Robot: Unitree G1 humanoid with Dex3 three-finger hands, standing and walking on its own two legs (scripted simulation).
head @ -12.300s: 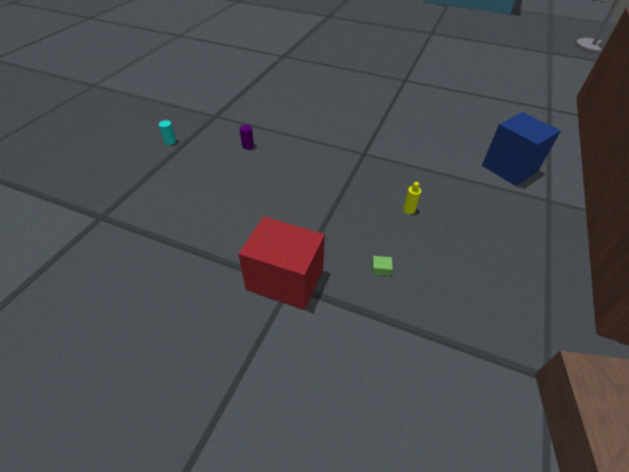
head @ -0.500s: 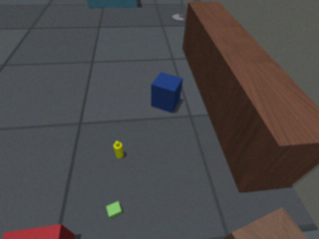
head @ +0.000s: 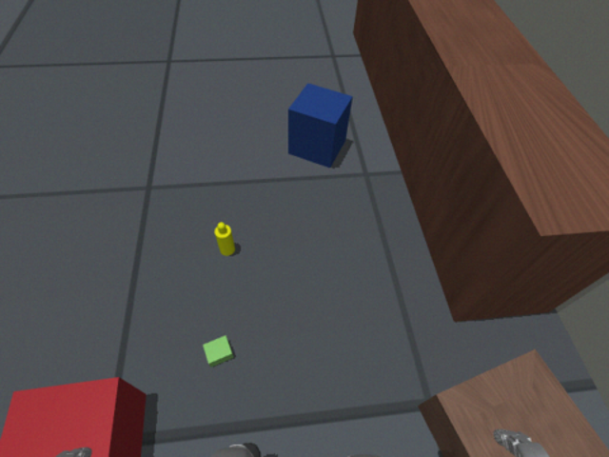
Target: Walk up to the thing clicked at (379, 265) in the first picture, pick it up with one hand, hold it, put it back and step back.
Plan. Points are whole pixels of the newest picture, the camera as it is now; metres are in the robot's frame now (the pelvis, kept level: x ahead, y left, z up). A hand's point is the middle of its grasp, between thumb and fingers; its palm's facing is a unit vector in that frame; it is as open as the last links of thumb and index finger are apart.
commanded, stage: walk up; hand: left
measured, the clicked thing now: (218, 351) +0.47 +0.24 -0.75
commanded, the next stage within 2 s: stand in 1.98 s
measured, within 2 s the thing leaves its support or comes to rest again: neither
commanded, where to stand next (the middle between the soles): +0.06 +0.02 m, yaw -1 degrees
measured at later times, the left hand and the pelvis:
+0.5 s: hand out of the picture -0.05 +0.28 -0.16, palm faces +0.07 -0.90 -0.43, open 7.3 cm; pelvis -0.12 +0.00 -0.02, yaw +6 degrees
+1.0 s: hand out of the picture -0.20 +0.26 -0.14, palm faces -0.01 -0.89 -0.45, open 7.3 cm; pelvis -0.26 -0.01 -0.01, yaw +0 degrees
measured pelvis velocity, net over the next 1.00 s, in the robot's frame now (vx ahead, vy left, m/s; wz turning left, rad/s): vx -0.26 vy -0.01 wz -0.01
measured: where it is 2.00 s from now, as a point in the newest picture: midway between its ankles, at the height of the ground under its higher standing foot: outside the picture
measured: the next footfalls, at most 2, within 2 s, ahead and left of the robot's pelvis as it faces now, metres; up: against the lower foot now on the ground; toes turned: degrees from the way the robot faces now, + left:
left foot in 0.50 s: -0.11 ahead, +0.13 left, +0.00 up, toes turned +3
right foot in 0.84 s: -0.24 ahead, -0.12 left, +0.00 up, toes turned +3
